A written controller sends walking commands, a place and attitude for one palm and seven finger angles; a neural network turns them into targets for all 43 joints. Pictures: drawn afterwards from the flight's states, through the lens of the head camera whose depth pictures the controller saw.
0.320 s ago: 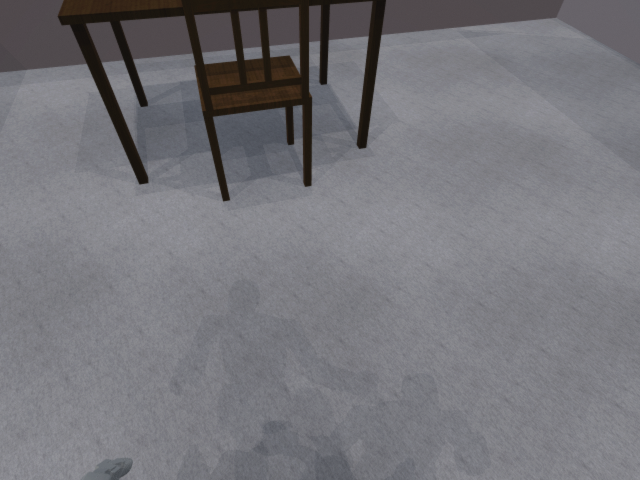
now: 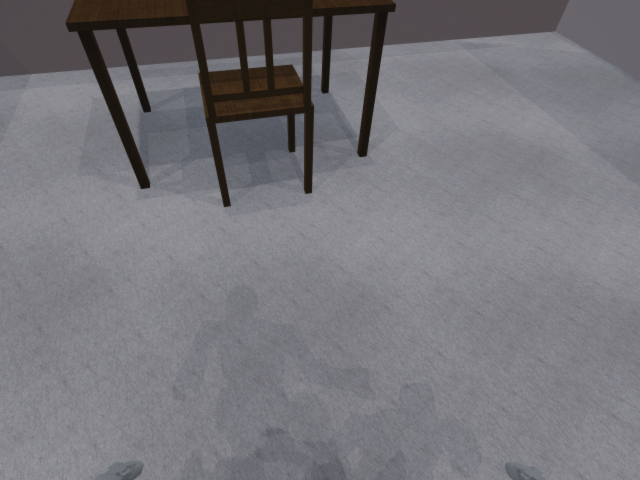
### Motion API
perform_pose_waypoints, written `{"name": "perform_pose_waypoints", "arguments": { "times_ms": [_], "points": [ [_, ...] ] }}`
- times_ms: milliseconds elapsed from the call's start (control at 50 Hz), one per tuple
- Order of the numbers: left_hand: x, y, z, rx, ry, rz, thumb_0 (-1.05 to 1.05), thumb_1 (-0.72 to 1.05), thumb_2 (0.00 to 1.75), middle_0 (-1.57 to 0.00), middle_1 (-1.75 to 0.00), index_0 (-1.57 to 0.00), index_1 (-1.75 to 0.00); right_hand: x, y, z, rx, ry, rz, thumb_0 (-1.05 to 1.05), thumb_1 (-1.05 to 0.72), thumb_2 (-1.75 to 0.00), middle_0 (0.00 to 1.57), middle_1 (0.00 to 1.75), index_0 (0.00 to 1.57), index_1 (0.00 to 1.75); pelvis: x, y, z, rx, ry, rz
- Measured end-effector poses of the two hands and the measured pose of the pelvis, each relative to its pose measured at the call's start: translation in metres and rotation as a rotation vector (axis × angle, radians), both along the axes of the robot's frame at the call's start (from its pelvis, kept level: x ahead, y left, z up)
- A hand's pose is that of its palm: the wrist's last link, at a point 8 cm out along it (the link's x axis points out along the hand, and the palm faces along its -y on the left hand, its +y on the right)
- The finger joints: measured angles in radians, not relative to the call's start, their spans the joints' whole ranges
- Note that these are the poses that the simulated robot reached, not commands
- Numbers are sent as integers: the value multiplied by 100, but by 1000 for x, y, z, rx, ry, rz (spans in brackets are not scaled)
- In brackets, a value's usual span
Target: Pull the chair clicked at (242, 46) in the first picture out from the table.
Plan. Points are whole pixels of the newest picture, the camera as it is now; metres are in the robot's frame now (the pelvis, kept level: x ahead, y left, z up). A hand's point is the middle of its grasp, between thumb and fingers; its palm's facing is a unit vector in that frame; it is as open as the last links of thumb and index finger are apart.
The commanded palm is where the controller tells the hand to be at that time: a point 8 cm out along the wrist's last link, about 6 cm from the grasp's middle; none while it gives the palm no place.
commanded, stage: stand and wait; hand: left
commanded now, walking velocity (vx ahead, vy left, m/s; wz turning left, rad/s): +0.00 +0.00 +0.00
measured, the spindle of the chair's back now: (243, 56) +1.40 +0.35 -0.10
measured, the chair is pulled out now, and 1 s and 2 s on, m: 0.00 0.00 0.00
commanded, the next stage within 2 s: look at it before walking up in 0.80 s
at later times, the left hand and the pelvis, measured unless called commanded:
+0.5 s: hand out of the picture +0.05 +0.25 -0.15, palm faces -0.02 -0.94 -0.33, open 7.3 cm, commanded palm none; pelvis -0.02 +0.00 +0.01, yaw +0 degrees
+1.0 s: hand out of the picture +0.03 +0.24 -0.15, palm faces -0.03 -0.95 -0.32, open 7.3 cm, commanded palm none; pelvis -0.04 +0.00 +0.01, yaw +0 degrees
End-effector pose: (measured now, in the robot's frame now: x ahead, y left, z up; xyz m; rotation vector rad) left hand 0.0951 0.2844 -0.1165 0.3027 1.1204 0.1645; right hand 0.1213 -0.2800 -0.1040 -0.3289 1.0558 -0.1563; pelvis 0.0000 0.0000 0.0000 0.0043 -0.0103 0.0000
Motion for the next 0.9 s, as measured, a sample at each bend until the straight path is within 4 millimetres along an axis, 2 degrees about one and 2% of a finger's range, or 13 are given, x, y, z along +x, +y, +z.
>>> {"name": "perform_pose_waypoints", "arguments": {
  "times_ms": [220,380,680,900],
  "points": [
    [-34,6,-2,12,80,31,0,91,90,-20,-29,-21,-30,-37,-10,-5,-13,91,-35,1,-90,-89,20,30,21,30,-8,-1,3,0,-14,1],
    [-48,8,0,18,95,35,0,91,90,-20,-29,-21,-30,-59,-13,-7,-9,127,-50,1,-90,-90,20,30,21,30,-17,-2,5,-1,-23,2],
    [-60,2,0,5,87,24,0,91,90,-20,-29,-21,-30,-81,-12,-7,2,140,-54,1,-90,-89,20,30,21,30,-33,-3,7,-1,-28,1],
    [-72,0,-2,1,116,28,0,91,90,-20,-29,-21,-30,-92,-12,-9,3,162,-62,1,-90,-89,20,30,21,30,-36,-3,7,-1,-24,0]
  ]
}}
